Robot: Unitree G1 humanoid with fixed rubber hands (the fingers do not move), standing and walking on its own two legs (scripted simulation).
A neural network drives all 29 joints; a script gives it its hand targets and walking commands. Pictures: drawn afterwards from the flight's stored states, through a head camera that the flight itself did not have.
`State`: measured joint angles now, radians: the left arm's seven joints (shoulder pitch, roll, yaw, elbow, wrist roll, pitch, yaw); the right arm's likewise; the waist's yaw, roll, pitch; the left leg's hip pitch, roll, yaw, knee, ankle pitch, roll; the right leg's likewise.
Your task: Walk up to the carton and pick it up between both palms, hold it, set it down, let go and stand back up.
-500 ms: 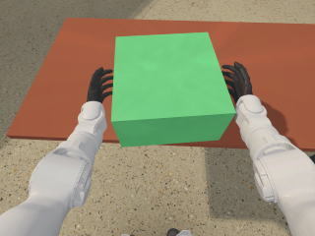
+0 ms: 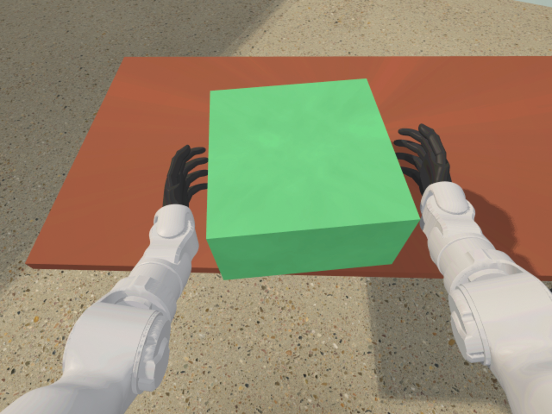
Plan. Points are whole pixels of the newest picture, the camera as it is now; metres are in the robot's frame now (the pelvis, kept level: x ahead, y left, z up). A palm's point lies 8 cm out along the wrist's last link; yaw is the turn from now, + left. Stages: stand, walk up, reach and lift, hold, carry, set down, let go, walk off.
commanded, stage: reach and lift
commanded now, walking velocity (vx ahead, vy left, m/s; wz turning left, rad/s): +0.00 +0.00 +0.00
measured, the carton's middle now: (298, 174) +0.50 -0.02 +0.01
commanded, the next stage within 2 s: none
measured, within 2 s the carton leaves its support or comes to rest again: leaves its support in 1.52 s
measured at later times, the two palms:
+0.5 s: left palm (178, 199) +0.42 +0.16 +0.05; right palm (429, 182) +0.45 -0.21 +0.06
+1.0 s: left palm (179, 201) +0.42 +0.16 +0.04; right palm (430, 192) +0.43 -0.20 +0.06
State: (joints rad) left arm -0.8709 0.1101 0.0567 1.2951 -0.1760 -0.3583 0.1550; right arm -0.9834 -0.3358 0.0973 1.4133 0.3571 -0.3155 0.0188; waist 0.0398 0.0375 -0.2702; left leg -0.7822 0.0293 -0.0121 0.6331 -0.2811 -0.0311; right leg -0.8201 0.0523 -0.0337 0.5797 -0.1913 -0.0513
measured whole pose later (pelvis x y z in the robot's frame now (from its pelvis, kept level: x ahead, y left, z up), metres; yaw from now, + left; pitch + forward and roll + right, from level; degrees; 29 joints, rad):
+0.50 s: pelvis -0.01 -0.01 +0.00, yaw +1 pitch +24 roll +0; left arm -0.91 0.13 0.09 1.36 -0.16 -0.38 0.15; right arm -0.97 -0.28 -0.03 1.35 0.20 -0.29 0.01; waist 0.01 0.04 -0.24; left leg -0.75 0.02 -0.02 0.59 -0.25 -0.04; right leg -0.80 0.05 -0.04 0.56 -0.18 -0.06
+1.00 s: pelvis +0.02 +0.01 +0.03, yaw +1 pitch +17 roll +0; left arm -0.77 0.05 0.39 1.25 0.11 -0.44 0.10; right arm -0.77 -0.16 -0.41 1.13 -0.26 -0.34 0.05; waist -0.04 0.04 -0.12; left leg -0.47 0.01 -0.01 0.38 -0.20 -0.01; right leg -0.51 0.03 -0.02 0.35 -0.12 -0.03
